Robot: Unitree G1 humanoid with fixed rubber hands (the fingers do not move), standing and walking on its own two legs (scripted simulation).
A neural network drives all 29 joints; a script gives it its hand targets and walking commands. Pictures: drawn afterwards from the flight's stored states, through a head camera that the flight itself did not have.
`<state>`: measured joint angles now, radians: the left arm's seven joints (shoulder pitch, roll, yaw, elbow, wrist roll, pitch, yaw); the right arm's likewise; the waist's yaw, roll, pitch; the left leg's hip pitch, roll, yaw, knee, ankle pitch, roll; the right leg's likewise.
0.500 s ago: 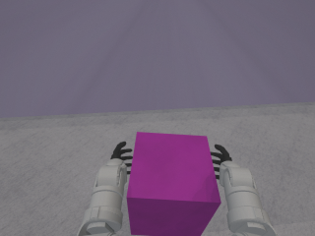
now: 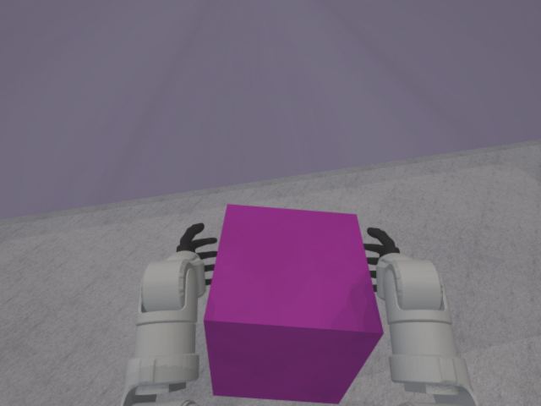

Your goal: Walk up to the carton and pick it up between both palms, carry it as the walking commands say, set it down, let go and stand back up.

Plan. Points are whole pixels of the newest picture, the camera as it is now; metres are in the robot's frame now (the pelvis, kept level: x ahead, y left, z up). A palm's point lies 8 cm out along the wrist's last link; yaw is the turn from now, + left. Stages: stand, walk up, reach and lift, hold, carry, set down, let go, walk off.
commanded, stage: carry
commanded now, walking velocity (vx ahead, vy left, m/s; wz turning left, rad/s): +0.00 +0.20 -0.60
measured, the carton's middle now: (283, 306) +0.29 +0.02 +0.01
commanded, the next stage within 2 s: none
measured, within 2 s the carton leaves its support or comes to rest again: neither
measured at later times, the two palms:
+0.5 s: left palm (175, 284) +0.27 +0.17 +0.10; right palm (382, 312) +0.23 -0.12 +0.08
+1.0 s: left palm (191, 294) +0.25 +0.14 +0.10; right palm (406, 399) +0.13 -0.12 +0.08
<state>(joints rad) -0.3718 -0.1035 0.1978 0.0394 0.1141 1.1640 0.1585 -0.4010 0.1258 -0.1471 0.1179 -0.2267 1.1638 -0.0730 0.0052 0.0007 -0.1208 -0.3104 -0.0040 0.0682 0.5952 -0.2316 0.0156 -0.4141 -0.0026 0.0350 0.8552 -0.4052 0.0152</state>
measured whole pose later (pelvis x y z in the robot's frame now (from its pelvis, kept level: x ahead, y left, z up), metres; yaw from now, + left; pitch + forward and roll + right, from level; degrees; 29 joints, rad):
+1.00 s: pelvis -0.07 +0.13 +0.00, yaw -24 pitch +5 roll +3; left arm -0.32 -0.16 0.18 -0.18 0.08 1.25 0.20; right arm -0.32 0.13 -0.13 -0.16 -0.19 1.29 -0.12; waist -0.01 -0.01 -0.12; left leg -0.47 0.02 0.03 0.76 -0.42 -0.01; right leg -0.54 -0.03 0.15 0.60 -0.16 0.03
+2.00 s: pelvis -0.09 +0.31 +0.00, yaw -58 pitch +4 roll +4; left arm -0.26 -0.15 0.15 -0.26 0.07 1.25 0.21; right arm -0.28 0.16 -0.11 -0.23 -0.19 1.27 -0.14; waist 0.00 0.00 -0.05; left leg -0.45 0.06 0.19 0.80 -0.41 0.00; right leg -0.47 0.00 0.03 0.73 -0.32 -0.03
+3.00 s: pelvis -0.03 +0.33 +0.01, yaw -70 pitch +6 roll +1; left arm -0.26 -0.15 0.12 -0.25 0.07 1.28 0.21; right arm -0.27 0.16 -0.11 -0.27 -0.18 1.30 -0.15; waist -0.01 0.01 -0.13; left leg -0.29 0.06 0.14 0.47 -0.28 -0.01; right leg -0.38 0.02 0.00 0.49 -0.22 -0.03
